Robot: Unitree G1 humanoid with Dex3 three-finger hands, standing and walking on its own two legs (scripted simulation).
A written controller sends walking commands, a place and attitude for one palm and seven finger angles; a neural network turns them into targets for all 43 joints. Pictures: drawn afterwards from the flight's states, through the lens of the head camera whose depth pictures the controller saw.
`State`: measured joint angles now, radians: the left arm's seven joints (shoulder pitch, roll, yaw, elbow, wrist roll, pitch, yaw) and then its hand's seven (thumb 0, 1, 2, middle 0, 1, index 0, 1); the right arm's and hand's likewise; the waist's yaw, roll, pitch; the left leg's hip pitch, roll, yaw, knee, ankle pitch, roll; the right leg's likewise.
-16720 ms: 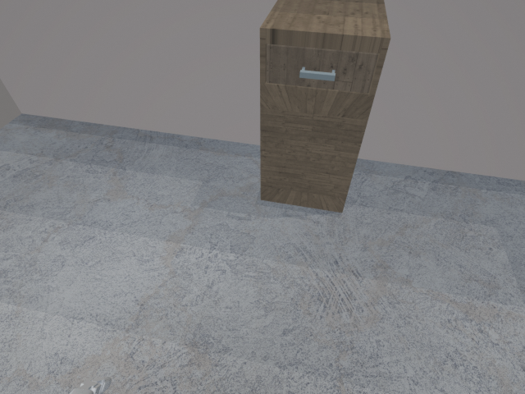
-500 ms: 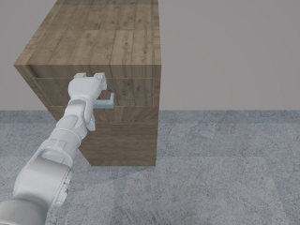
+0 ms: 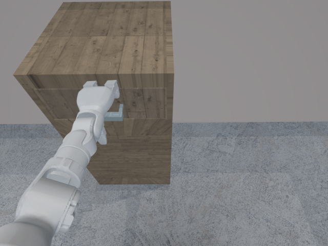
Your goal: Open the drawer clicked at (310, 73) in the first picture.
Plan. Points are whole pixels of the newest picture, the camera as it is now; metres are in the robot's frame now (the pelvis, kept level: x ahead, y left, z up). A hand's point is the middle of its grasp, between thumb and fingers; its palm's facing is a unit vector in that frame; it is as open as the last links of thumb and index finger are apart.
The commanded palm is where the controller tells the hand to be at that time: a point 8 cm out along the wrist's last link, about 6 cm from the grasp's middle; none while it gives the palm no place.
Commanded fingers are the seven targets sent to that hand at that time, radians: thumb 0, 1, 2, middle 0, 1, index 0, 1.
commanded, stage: move the hooked fingers above the handle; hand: left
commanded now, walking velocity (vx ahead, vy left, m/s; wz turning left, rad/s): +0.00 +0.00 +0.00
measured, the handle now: (103, 111) +0.51 +0.17 -0.01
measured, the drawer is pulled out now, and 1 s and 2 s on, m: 0.00 0.00 0.00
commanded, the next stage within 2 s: lower the fingers behind the handle in 0.14 s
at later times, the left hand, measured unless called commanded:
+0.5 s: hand (104, 118) +0.46 +0.15 +0.03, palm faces -0.06 -0.04 -1.00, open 13.8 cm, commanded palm +0.44 +0.17 +0.09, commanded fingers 0.00 -0.50 0.30 -0.30 -1.20 -0.30 -1.20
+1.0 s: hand (103, 125) +0.45 +0.16 +0.00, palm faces -0.04 -0.03 -1.00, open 13.8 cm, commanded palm +0.44 +0.17 +0.05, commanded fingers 0.00 -0.50 0.30 -0.30 -1.20 -0.30 -1.20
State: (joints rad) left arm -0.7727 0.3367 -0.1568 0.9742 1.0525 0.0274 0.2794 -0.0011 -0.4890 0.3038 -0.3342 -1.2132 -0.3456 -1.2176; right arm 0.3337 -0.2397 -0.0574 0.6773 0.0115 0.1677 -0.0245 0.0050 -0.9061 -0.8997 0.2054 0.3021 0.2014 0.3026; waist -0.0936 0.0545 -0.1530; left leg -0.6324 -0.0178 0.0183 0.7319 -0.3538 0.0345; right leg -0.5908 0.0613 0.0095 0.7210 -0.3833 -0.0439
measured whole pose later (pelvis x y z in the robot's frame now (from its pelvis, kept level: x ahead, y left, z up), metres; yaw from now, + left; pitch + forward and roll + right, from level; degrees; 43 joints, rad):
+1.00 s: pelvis -0.01 +0.00 -0.01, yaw +0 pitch +18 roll -1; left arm -0.73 0.34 -0.13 1.02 1.10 -0.02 0.38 0.00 -0.49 0.30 -0.32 -1.20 -0.32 -1.21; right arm 0.33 -0.23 -0.07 0.69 0.00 0.15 -0.02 0.00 -0.91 -0.90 0.21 0.30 0.20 0.30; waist -0.10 0.05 -0.18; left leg -0.76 -0.01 0.01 0.83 -0.39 0.03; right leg -0.72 0.07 0.00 0.82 -0.42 -0.05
